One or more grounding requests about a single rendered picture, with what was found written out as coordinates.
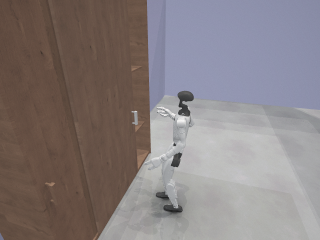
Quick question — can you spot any robot right forearm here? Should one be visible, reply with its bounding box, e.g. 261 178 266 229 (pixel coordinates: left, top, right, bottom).
170 113 176 120

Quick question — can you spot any right robot hand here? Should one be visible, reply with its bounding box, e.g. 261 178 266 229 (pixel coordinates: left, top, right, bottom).
156 106 172 118

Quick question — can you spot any robot right upper arm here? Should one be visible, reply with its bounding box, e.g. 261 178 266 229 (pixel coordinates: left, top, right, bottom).
181 107 195 127

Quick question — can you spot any left robot hand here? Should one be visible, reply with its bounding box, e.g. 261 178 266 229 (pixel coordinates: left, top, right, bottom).
144 157 162 170

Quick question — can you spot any robot right thigh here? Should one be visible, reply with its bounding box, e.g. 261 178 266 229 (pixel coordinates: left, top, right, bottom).
162 142 173 172

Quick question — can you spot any robot left forearm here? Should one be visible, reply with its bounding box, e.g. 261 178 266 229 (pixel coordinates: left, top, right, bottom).
159 142 184 162

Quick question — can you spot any left robot shin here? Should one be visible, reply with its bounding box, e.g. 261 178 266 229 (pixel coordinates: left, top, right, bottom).
164 183 178 209

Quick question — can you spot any handle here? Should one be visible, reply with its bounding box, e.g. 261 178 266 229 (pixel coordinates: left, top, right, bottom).
131 111 138 125
48 182 61 206

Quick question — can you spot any wardrobe door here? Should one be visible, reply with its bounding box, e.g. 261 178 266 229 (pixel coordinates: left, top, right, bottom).
48 0 138 234
0 0 98 240

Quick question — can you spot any robot left upper arm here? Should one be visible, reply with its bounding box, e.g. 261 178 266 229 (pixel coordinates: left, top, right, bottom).
176 117 187 148

